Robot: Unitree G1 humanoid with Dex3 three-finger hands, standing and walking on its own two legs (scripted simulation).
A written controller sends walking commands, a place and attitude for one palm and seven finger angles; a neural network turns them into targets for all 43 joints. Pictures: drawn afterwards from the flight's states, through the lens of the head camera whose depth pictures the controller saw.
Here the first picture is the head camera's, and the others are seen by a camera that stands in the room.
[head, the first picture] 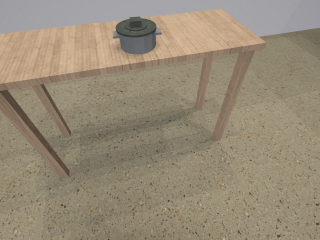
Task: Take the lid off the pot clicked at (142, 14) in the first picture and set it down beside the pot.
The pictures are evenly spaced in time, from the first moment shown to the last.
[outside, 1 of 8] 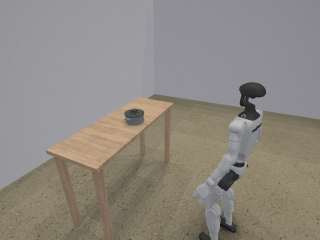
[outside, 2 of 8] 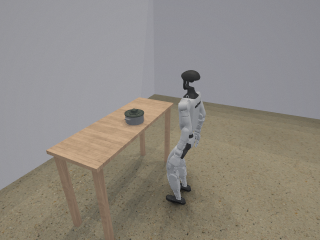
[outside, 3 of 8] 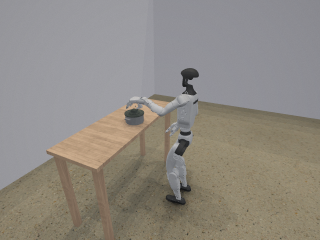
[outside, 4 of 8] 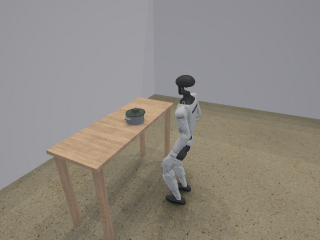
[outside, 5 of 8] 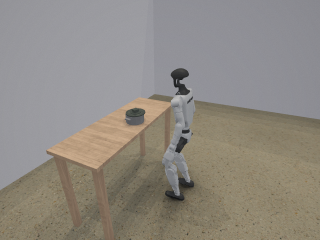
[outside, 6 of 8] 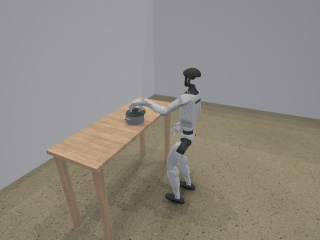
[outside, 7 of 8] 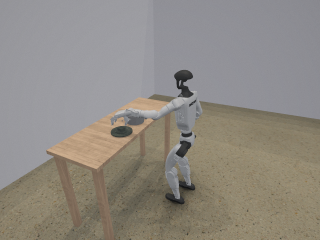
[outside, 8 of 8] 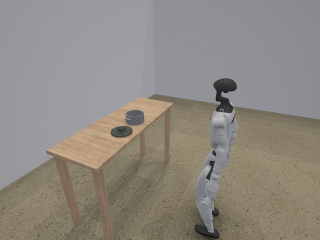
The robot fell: no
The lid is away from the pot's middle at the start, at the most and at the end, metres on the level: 0.00 0.24 0.23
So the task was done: yes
